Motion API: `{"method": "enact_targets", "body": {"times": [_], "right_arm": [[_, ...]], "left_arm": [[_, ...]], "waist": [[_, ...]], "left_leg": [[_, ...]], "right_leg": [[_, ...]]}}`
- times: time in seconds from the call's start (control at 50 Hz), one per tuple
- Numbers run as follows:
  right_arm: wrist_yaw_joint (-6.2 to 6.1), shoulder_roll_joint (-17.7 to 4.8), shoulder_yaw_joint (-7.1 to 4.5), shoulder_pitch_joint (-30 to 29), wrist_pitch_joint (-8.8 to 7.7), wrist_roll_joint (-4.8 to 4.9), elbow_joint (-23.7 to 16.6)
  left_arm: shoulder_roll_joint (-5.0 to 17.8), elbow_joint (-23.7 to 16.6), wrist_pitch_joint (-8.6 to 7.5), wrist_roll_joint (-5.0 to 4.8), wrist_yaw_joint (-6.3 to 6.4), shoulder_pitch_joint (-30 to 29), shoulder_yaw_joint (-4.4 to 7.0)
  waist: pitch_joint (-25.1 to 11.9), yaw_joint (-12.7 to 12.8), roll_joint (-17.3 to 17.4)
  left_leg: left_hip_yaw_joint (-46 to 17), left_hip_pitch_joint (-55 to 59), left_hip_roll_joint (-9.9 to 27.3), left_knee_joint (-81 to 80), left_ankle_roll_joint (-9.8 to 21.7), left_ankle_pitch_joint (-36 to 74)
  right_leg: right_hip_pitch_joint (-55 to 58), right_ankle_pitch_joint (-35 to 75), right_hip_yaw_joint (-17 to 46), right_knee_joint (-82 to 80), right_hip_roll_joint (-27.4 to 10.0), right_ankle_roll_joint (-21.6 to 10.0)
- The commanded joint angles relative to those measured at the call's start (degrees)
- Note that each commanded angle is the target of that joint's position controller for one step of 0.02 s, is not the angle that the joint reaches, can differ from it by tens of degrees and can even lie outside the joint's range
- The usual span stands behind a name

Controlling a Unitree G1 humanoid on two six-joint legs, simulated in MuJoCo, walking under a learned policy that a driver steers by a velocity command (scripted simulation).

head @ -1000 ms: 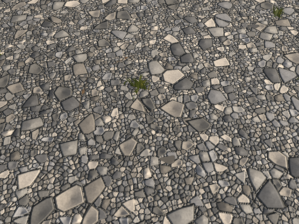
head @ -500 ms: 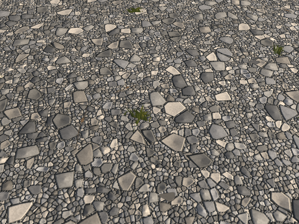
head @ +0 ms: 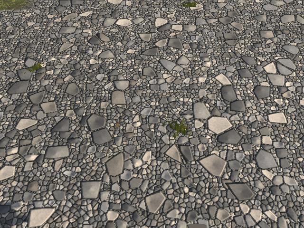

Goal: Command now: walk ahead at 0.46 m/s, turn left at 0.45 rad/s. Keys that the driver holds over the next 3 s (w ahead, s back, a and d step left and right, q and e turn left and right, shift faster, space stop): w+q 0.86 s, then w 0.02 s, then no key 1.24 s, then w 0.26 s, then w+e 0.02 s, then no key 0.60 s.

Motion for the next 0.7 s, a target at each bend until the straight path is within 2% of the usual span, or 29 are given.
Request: {"method": "enact_targets", "body": {"times": [0.02,0.04,0.06,0.08,0.1,0.12,0.14,0.16,0.18,0.2,0.22,0.26,0.3,0.32,0.36,0.42,0.5,0.56,0.58,0.6,0.62,0.64,0.66,0.68,0.7], "right_arm": [[0.91,-3.60,-0.75,-5.83,-0.24,-0.14,-6.42],[1.14,-4.94,-1.49,-3.27,-0.02,-0.08,-6.21],[1.35,-6.86,-2.59,2.16,0.32,0.07,-5.10],[1.21,-9.38,-4.15,10.16,0.80,0.14,-2.94],[0.28,-12.66,-5.85,18.04,1.48,0.27,-1.24],[-0.34,-16.87,-6.03,18.30,1.26,0.11,-1.73],[-0.39,-13.78,-4.90,19.77,0.61,-0.47,-2.12],[-0.54,-11.45,-4.23,16.50,-0.43,-0.95,-2.08],[-0.36,-9.79,-3.62,11.76,-1.26,-0.85,-3.24],[-0.15,-8.58,-3.20,7.81,-1.70,-1.11,-4.38],[-0.24,-7.95,-2.86,5.66,-1.93,-1.68,-5.26],[-0.67,-8.19,-2.73,5.56,-1.91,-1.30,-5.61],[-1.56,-9.60,-3.00,8.25,-1.95,-1.12,-5.36],[-2.05,-10.46,-3.19,9.79,-1.90,-1.20,-5.20],[-2.73,-11.11,-3.31,12.68,-1.63,-1.13,-4.84],[-3.27,-10.98,-3.28,15.67,-1.00,-0.48,-4.31],[-3.55,-10.64,-3.20,19.42,-0.20,-0.05,-3.41],[-3.84,-10.94,-3.29,20.22,0.49,-0.30,-3.61],[-3.92,-11.05,-3.37,19.85,0.71,-0.36,-3.88],[-3.89,-10.42,-3.14,18.81,0.85,-0.31,-4.43],[-3.60,-8.36,-2.35,17.62,0.59,-0.63,-5.40],[-3.46,-5.70,-1.49,18.04,0.23,-1.03,-7.04],[-3.30,-4.23,-0.66,25.62,-0.34,0.30,-8.34],[-3.46,-10.47,-1.79,24.76,-0.18,0.94,-6.94],[-3.42,-12.64,-2.46,18.84,0.14,0.53,-7.66]], "left_arm": [[11.98,-2.64,-0.31,-0.78,0.84,-1.41,2.63],[12.46,-3.13,0.19,-0.71,1.04,-2.06,2.93],[12.91,-3.83,0.89,-0.40,1.22,-2.96,3.21],[13.08,-4.74,1.40,-0.31,1.25,-3.92,3.29],[12.70,-5.95,1.25,0.19,1.19,-3.90,3.10],[2.99,-8.64,-0.14,1.14,-0.24,2.10,0.49],[6.52,-10.48,-2.90,-0.90,-1.34,-4.04,1.10],[10.08,-13.04,-4.20,-3.09,-1.60,-9.77,2.26],[10.63,-13.52,-4.73,-2.78,-1.20,-10.98,2.38],[10.70,-12.93,-4.46,-1.59,-0.54,-10.61,2.94],[10.97,-12.86,-3.55,-0.92,-0.22,-8.64,3.42],[10.12,-13.85,-1.85,-0.12,0.09,-8.30,3.78],[9.52,-15.81,-0.90,0.97,0.61,-12.19,3.86],[9.39,-17.04,-0.71,1.08,0.84,-15.07,3.87],[8.88,-18.89,-0.81,1.01,0.88,-19.75,3.78],[7.72,-20.81,-1.52,0.64,0.05,-25.04,3.28],[8.12,-23.62,-2.45,-0.25,-1.33,-30.74,2.87],[9.65,-24.72,-3.50,-0.60,-2.29,-30.99,3.16],[10.37,-24.45,-3.77,-0.76,-2.31,-28.96,3.45],[11.39,-23.31,-4.02,-0.73,-2.09,-24.12,4.01],[13.71,-22.05,-4.27,0.01,-1.64,-16.56,4.95],[17.48,-21.19,-4.06,0.88,-0.98,-6.75,5.94],[19.38,-19.03,-2.98,0.65,-1.43,-2.78,6.56],[13.18,-20.42,-2.41,-0.56,-1.55,-5.09,5.17],[10.12,-21.20,-1.83,-0.57,-1.29,-7.73,4.37]], "waist": [[3.17,-3.48,-6.43],[0.83,-5.37,-7.57],[-2.43,-8.39,-8.38],[-6.56,-12.38,-7.53],[-9.83,-15.73,-3.24],[-16.06,-8.38,12.77],[-20.18,-11.38,8.70],[-10.40,-10.77,6.73],[-5.82,-7.82,0.55],[-3.38,-5.12,-2.24],[-3.16,-2.76,-1.40],[-2.07,-1.34,0.23],[-0.64,-2.25,0.83],[0.27,-3.22,1.19],[0.67,-5.00,1.97],[-0.29,-7.24,3.15],[-0.47,-9.38,3.53],[-1.33,-8.55,5.15],[-1.91,-7.33,6.63],[-3.71,-4.63,7.47],[-9.39,-0.81,6.51],[-18.07,2.39,-0.62],[-23.71,-1.07,-20.32],[-17.65,-0.26,-13.31],[-9.88,1.05,-7.50]], "left_leg": [[3.26,8.56,-2.42,-5.35,2.74,0.79],[4.17,11.69,-3.78,-4.97,3.90,-1.07],[4.74,17.68,-5.39,-4.99,5.17,-2.78],[4.46,28.62,-7.05,-7.23,6.86,-2.27],[-4.52,43.63,-3.13,-8.88,9.17,-5.54],[-38.00,59.71,13.45,-15.43,20.19,-17.72],[-52.44,60.15,16.44,-26.54,21.53,-27.02],[-45.03,53.13,14.98,-28.90,18.15,-24.75],[-37.51,43.51,12.58,-29.55,16.09,-18.71],[-32.04,35.28,10.08,-30.22,14.59,-12.72],[-28.16,29.95,7.96,-30.97,13.67,-9.56],[-24.54,23.74,6.29,-32.34,13.47,-7.60],[-21.84,19.93,5.01,-33.38,13.57,-7.52],[-21.54,19.60,4.63,-33.57,13.25,-7.70],[-20.97,20.27,3.77,-32.79,11.76,-6.56],[-19.98,22.24,2.46,-30.53,9.65,-5.03],[-24.09,28.90,3.70,-26.14,9.23,-5.91],[-28.19,33.05,4.88,-20.60,8.89,-1.30],[-29.28,33.27,5.02,-18.78,8.49,1.44],[-29.05,32.40,3.70,-15.62,7.42,4.85],[-26.23,28.37,0.98,-6.41,5.48,7.38],[-19.40,16.82,-3.79,10.06,2.21,-0.92],[-13.95,-0.86,-9.09,24.76,-0.57,-30.77],[-14.54,-7.12,-3.38,31.32,-1.25,-28.48],[-12.60,-8.23,-1.58,32.51,-1.82,-22.96]], "right_leg": [[-5.98,54.21,-0.08,0.47,-15.08,-5.93],[-3.94,62.83,-1.04,5.41,-15.64,-5.26],[-3.57,68.53,-1.80,13.29,-15.59,-4.58],[-7.20,67.77,-2.24,24.13,-14.22,-3.60],[-20.08,53.06,-2.13,40.27,-11.69,-1.85],[-42.97,-4.10,1.50,63.97,0.43,1.00],[-49.46,-9.75,14.08,71.64,2.10,-0.61],[-54.84,-4.33,14.33,70.48,-0.93,-2.23],[-52.16,1.23,14.15,65.29,-3.86,-2.89],[-47.99,3.59,13.88,60.58,-5.58,-2.49],[-43.53,5.08,14.62,57.53,-7.15,-2.06],[-40.66,5.78,13.75,52.00,-8.01,-0.40],[-41.73,10.66,12.42,45.89,-7.48,1.71],[-43.49,14.21,12.27,41.86,-7.07,2.53],[-44.76,21.52,12.58,33.98,-5.85,3.42],[-42.45,28.34,12.38,24.09,-3.43,3.57],[-42.52,26.88,13.08,17.04,-1.49,2.89],[-38.65,20.66,13.00,12.95,0.32,1.87],[-35.36,18.10,12.58,12.28,0.65,1.09],[-28.48,18.49,11.53,9.87,0.83,-0.41],[-15.46,19.31,14.06,11.05,-3.17,-3.46],[2.76,16.10,25.87,12.38,-13.95,-8.34],[16.16,6.25,50.41,7.80,-24.88,-16.02],[12.37,-3.20,49.92,6.38,-24.52,-14.15],[4.47,-0.88,40.07,5.24,-21.49,-11.45]]}}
